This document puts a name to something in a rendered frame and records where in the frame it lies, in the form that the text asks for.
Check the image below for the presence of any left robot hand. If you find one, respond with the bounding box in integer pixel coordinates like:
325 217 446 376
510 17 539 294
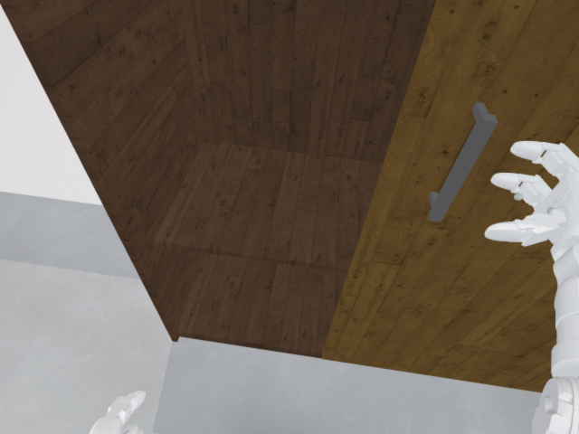
89 390 146 434

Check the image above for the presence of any right robot forearm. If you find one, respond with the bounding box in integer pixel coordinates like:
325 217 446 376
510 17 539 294
550 227 579 379

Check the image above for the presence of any robot right upper arm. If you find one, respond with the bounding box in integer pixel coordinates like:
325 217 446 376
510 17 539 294
532 376 579 434

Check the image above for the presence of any wardrobe door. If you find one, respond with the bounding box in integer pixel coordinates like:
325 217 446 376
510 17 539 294
322 0 579 392

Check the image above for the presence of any right robot hand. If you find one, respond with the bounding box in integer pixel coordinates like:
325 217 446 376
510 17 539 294
485 141 579 247

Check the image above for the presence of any handle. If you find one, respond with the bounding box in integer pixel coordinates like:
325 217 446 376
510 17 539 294
429 102 498 222

